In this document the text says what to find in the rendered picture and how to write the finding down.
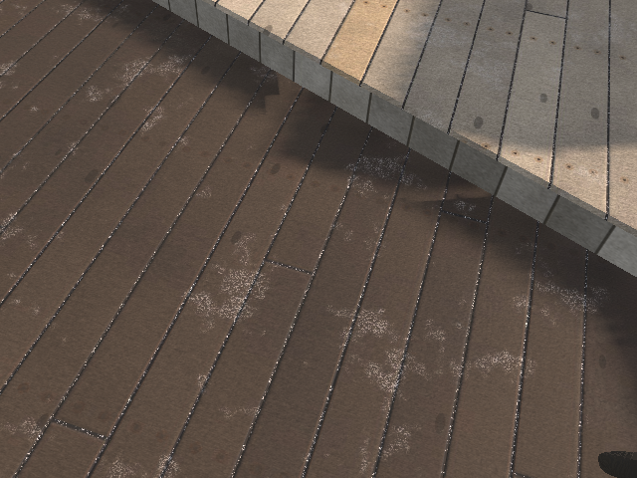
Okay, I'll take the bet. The right robot hand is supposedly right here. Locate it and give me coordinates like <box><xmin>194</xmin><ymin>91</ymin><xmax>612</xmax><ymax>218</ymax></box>
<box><xmin>598</xmin><ymin>451</ymin><xmax>637</xmax><ymax>478</ymax></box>

